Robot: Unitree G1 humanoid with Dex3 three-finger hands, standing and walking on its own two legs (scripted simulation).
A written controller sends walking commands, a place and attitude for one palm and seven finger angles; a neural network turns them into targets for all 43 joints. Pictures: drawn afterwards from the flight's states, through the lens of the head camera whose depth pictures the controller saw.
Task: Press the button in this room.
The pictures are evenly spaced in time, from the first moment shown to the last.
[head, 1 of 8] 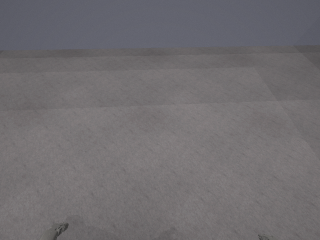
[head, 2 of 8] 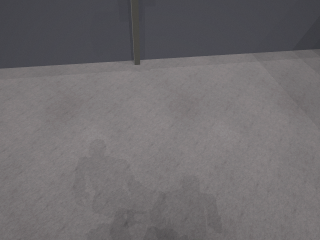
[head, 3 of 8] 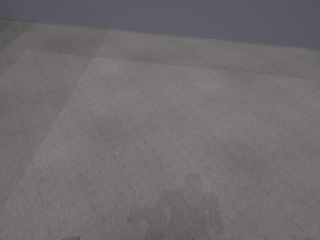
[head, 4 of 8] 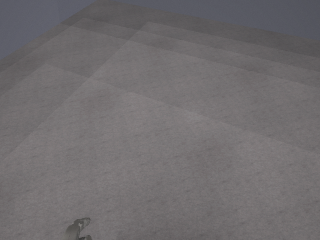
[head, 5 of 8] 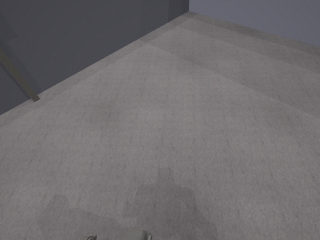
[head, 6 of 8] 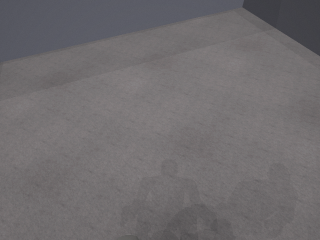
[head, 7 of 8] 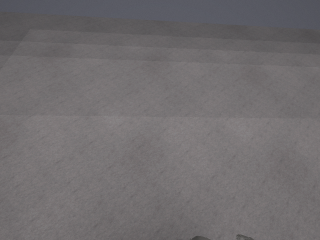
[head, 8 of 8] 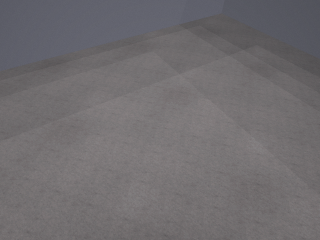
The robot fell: no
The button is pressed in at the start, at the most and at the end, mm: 0 0 0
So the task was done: no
